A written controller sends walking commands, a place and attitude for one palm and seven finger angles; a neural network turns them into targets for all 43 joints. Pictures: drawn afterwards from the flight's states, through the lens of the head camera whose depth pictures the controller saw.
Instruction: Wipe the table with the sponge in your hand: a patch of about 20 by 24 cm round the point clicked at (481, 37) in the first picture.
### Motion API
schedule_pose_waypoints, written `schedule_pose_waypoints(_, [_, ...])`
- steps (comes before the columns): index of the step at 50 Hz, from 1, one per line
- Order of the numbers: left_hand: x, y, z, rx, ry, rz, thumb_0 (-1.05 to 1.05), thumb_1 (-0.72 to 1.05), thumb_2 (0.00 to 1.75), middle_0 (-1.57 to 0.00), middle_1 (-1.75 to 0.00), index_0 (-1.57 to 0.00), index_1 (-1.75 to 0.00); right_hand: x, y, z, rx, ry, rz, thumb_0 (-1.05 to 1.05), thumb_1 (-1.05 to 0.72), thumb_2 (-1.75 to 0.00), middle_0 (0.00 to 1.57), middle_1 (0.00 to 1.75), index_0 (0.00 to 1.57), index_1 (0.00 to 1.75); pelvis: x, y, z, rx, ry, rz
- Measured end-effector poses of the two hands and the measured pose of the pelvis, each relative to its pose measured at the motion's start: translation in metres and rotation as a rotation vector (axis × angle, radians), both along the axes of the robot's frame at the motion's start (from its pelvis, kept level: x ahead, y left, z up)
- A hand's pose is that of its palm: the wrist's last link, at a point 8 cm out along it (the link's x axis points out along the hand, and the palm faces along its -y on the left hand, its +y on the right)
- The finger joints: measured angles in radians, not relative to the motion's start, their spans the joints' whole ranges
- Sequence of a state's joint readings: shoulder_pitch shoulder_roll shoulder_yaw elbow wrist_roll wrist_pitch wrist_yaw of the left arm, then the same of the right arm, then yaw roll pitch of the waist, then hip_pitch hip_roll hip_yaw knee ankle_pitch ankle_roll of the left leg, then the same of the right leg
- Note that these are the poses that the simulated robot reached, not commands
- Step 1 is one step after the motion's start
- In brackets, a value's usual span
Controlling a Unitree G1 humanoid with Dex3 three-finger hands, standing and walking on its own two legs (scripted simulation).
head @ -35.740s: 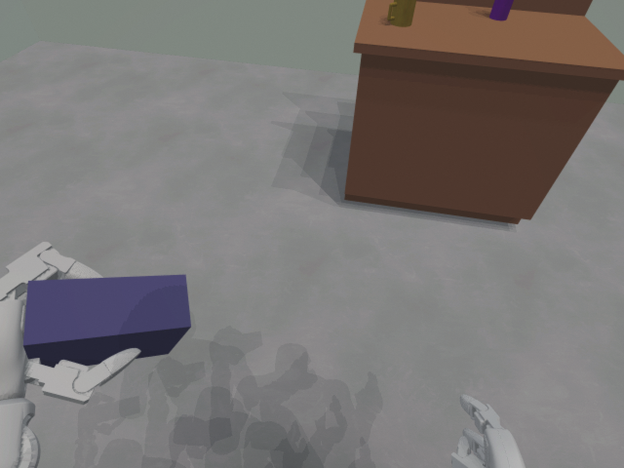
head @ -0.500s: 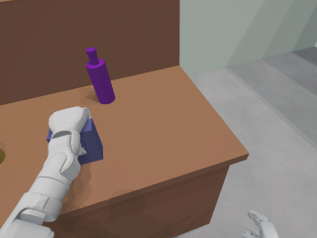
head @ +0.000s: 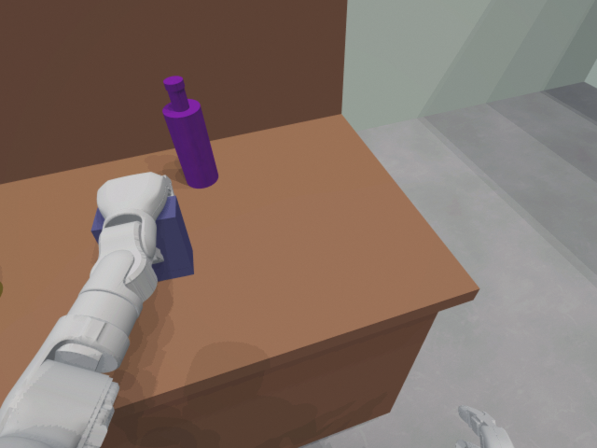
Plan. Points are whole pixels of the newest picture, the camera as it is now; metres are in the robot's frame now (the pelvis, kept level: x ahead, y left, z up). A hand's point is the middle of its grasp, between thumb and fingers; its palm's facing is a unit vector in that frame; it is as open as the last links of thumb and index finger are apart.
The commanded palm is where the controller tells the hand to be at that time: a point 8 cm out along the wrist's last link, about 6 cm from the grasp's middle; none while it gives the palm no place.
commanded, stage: wipe forward along the middle lane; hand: left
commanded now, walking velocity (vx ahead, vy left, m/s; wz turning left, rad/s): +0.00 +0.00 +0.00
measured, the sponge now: (152, 252) +0.38 +0.26 +0.05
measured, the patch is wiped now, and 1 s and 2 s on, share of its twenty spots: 1.00 1.00 1.00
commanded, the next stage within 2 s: slide back across to the first lane in 0.32 s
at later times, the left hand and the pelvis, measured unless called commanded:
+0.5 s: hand (149, 201) +0.44 +0.27 +0.10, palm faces -0.10 -0.02 -1.00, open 9.6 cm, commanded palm +0.42 +0.27 +0.14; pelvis +0.01 +0.01 +0.00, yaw +0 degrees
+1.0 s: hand (101, 214) +0.41 +0.33 +0.10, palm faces -0.13 -0.01 -0.99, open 9.6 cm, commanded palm +0.39 +0.33 +0.16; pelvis +0.03 +0.02 +0.00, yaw +1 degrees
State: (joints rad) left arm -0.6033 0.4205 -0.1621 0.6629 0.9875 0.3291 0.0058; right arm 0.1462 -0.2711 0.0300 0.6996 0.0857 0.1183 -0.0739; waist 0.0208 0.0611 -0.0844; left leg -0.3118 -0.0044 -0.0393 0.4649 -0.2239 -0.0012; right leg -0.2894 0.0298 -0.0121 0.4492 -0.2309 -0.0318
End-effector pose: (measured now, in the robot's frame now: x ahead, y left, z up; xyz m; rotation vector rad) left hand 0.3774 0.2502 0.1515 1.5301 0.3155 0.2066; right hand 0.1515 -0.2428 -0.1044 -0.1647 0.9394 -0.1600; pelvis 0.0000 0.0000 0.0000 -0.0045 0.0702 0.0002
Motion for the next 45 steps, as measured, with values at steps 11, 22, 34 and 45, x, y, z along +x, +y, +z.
schedule_pose_waypoints(11, [0.021,0.005,0.000,0.017,0.015,-0.005,0.01,-0.50,1.10,-0.77,-1.39,-0.81,-1.34,-0.014,-0.002,-0.006,-0.019,0.067,-0.021,0.01,-0.91,-0.90,0.20,0.30,0.20,0.30,0.004,0.006,0.000,-0.002,0.024,0.005])
schedule_pose_waypoints(22, [0.047,0.012,0.001,0.016,0.030,0.010,0.01,-0.51,1.10,-0.77,-1.39,-0.81,-1.34,-0.031,-0.006,-0.012,-0.028,0.131,-0.052,0.01,-0.91,-0.90,0.20,0.30,0.20,0.30,0.009,0.006,-0.001,-0.005,0.058,0.001])
schedule_pose_waypoints(34, [0.046,0.027,0.001,-0.001,0.000,0.012,0.01,-0.50,1.10,-0.76,-1.40,-0.80,-1.36,-0.036,-0.015,-0.010,-0.035,0.150,-0.098,0.01,-0.91,-0.90,0.20,0.30,0.20,0.30,0.023,0.008,0.001,-0.006,0.045,-0.020])
schedule_pose_waypoints(45, [0.022,0.069,0.006,0.018,0.039,0.091,0.00,-0.49,1.10,-0.75,-1.41,-0.79,-1.37,0.011,-0.006,0.002,-0.044,0.060,-0.027,0.01,-0.91,-0.90,0.20,0.30,0.20,0.30,0.027,0.012,0.002,-0.009,0.018,0.006])
